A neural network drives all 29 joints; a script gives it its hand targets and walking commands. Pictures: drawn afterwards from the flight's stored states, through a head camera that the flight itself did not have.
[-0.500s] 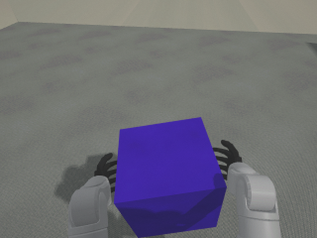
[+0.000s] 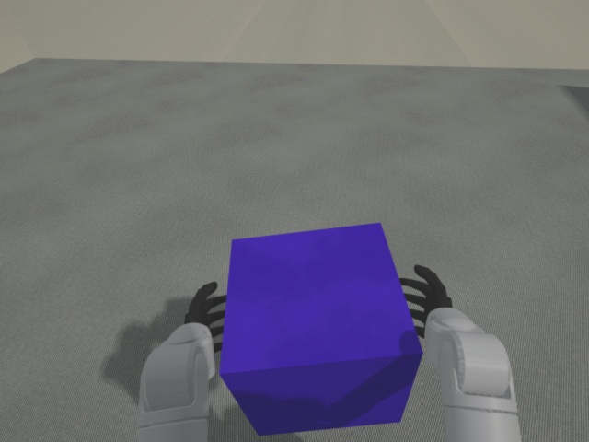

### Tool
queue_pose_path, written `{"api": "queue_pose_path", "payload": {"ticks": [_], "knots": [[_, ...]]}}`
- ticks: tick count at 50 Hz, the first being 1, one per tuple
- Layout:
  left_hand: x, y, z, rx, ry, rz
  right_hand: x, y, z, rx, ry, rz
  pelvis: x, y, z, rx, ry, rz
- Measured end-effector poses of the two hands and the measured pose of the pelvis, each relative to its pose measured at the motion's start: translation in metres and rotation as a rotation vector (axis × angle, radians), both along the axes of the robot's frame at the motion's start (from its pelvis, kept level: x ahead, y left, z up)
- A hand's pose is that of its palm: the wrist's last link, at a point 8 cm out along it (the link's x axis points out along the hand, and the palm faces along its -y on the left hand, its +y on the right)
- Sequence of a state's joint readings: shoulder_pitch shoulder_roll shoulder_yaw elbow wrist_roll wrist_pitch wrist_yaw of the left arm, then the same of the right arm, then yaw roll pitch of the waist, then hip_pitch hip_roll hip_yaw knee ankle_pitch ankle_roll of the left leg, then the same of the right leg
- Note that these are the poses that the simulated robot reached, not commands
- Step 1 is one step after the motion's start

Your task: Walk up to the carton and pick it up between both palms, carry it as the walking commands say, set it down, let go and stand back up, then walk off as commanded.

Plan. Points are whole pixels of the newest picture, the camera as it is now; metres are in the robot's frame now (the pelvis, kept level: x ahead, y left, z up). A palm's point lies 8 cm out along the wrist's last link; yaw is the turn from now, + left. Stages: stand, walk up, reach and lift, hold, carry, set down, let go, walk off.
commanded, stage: carry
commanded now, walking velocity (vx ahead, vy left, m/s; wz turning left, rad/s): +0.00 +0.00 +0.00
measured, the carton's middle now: (317, 332) +0.30 +0.00 +0.00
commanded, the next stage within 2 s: hold in 1.08 s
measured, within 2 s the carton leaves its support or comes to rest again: neither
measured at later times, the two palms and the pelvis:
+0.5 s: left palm (206, 334) +0.28 +0.15 +0.04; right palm (427, 315) +0.29 -0.15 +0.05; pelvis +0.02 -0.01 +0.00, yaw +0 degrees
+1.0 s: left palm (216, 333) +0.29 +0.14 +0.03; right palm (434, 319) +0.29 -0.17 +0.04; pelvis +0.03 -0.01 +0.00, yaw +0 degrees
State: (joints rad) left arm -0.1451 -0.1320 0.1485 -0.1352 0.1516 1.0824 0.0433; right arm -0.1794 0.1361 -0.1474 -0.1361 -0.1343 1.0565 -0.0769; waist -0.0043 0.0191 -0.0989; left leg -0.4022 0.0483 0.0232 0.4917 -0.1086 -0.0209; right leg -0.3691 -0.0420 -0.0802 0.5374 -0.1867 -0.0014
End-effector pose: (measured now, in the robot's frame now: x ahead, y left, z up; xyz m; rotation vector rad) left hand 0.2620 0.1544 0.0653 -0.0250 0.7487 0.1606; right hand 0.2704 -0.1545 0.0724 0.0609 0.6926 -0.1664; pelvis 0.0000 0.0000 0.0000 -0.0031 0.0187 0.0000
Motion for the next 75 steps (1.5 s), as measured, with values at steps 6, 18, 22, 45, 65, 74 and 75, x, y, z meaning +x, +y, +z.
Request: {"api": "queue_pose_path", "payload": {"ticks": [6,18,22,45,65,74,75], "knots": [[0.006,-0.005,-0.011,-0.003,0.003,-0.021,0.006,-0.004,-0.008,-0.013,0.004,0.001,0.003,-0.003,0.0,0.003,0.003,-0.007],[0.016,0.001,-0.023,0.007,-0.029,-0.003,0.022,0.002,-0.02,-0.038,-0.028,0.043,0.016,-0.004,0.0,0.011,0.006,-0.007],[0.018,0.001,-0.025,0.009,-0.036,-0.004,0.024,0.002,-0.023,-0.042,-0.036,0.046,0.02,-0.004,-0.001,0.014,0.003,-0.006],[0.025,-0.012,-0.032,0.028,-0.059,-0.036,0.023,-0.011,-0.032,-0.05,-0.057,0.031,0.025,-0.011,0.001,0.015,-0.004,-0.007],[0.051,-0.008,-0.023,-0.012,-0.075,-0.062,0.043,-0.007,-0.006,-0.109,-0.069,0.018,0.034,-0.004,0.01,-0.005,-0.131,-0.129],[0.082,0.007,-0.01,-0.001,-0.063,-0.054,0.073,0.008,0.001,-0.102,-0.059,0.023,0.054,0.01,0.014,-0.008,-0.152,-0.152],[0.083,0.009,-0.011,0.003,-0.054,-0.05,0.076,0.011,-0.002,-0.101,-0.051,0.029,0.057,0.012,0.015,-0.008,-0.152,-0.15]]}}
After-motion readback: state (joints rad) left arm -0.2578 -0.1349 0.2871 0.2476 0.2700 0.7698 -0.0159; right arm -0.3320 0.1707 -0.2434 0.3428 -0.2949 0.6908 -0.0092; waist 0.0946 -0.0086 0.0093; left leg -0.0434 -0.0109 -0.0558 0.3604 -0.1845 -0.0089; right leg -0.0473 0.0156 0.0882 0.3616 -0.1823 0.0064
